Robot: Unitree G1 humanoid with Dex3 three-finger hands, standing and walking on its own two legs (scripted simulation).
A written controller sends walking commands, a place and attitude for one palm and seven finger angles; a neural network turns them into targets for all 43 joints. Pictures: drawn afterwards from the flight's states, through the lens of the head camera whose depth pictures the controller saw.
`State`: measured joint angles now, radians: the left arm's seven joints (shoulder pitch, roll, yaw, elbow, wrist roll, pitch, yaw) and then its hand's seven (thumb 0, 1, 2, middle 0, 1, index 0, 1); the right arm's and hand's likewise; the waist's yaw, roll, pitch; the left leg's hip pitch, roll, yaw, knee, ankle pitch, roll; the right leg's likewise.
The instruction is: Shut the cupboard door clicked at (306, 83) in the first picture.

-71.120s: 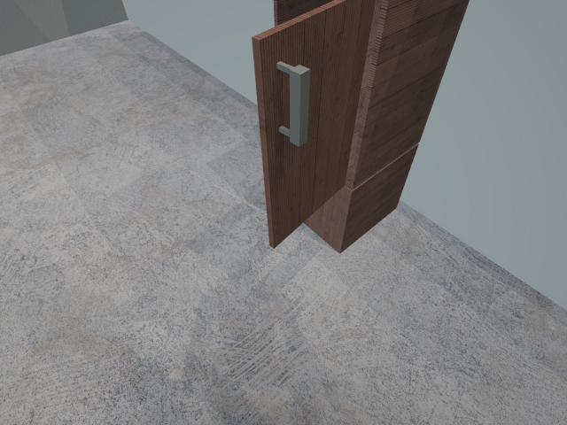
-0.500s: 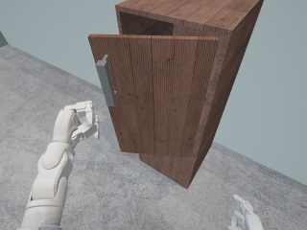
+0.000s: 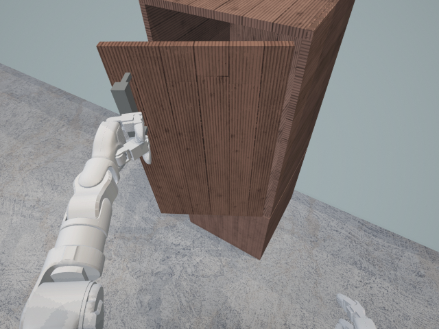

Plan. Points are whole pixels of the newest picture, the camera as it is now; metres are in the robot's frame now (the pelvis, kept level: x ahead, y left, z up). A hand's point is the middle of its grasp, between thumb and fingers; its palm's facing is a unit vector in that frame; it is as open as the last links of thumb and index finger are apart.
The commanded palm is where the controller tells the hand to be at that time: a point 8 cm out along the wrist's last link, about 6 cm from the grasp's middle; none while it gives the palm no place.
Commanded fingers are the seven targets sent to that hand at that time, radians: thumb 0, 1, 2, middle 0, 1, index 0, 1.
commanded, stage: bring the fist close to the handle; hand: left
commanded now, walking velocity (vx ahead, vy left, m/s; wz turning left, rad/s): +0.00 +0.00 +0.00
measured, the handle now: (134, 112) +0.50 +0.19 +0.13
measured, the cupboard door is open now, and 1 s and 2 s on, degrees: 28 22 10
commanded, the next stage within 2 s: push the door shut along its arc in 0.34 s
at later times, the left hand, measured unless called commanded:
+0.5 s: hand (140, 146) +0.40 +0.15 +0.14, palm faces -0.04 -1.00 -0.01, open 3.1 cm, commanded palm +0.38 +0.21 +0.13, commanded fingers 0.00 0.90 0.90 -1.30 -1.50 -1.30 -1.50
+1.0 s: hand (144, 125) +0.45 +0.16 +0.14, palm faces -0.15 -0.99 -0.03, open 3.2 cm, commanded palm +0.45 +0.20 +0.13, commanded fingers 0.00 0.90 0.90 -1.30 -1.50 -1.30 -1.50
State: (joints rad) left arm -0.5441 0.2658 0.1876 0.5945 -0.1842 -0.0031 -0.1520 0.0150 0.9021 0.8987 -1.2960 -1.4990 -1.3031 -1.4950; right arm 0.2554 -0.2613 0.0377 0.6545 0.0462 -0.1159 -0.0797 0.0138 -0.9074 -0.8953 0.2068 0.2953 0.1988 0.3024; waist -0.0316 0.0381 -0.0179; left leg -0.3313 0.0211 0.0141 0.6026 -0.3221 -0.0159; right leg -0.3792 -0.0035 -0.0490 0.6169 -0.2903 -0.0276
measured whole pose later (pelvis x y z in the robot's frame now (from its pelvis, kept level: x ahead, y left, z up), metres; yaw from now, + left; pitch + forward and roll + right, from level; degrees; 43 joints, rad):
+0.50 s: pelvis -0.01 +0.01 +0.00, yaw +0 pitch +3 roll +0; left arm -0.56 0.24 0.18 0.66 -0.19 -0.12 -0.15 0.02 0.90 0.90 -1.30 -1.50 -1.30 -1.50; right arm 0.27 -0.26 0.03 0.65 0.05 -0.11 -0.08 0.01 -0.91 -0.90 0.21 0.30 0.20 0.30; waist -0.03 0.04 -0.02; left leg -0.35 0.01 0.03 0.62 -0.31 0.00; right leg -0.39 -0.01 -0.04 0.61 -0.27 -0.01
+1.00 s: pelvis -0.02 +0.02 -0.01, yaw +0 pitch +8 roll +0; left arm -0.90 0.38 0.21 1.08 -0.18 -0.23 -0.29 0.02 0.90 0.90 -1.33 -1.50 -1.32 -1.50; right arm 0.38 -0.29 0.02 0.70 0.04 -0.12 -0.07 0.01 -0.91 -0.90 0.21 0.30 0.20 0.30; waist -0.09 0.03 -0.02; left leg -0.51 0.00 0.02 0.71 -0.34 0.01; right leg -0.54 -0.02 -0.04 0.68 -0.28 0.00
